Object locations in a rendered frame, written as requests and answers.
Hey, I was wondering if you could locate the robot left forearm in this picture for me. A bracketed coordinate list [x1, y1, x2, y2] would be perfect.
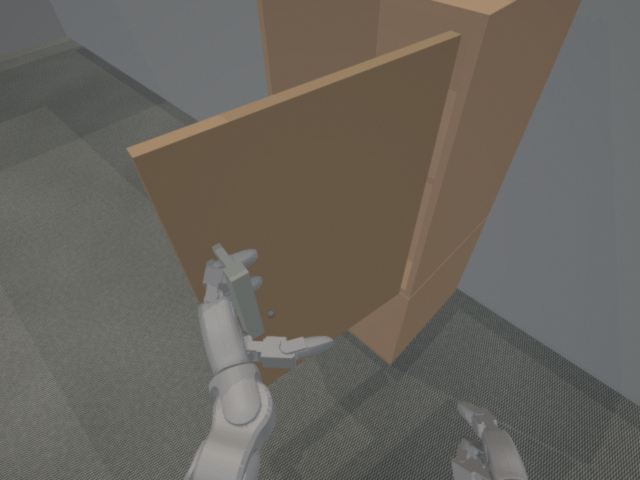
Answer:
[183, 363, 276, 480]

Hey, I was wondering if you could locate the right robot hand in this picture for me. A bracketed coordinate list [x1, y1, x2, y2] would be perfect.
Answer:
[451, 401, 528, 480]

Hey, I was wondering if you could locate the cupboard door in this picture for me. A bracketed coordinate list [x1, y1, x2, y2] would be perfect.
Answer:
[126, 31, 462, 387]

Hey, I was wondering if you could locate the left robot hand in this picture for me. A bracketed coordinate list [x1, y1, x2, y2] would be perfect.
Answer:
[198, 249, 334, 376]

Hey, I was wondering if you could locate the handle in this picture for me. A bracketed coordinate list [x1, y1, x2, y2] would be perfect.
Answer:
[212, 243, 264, 340]

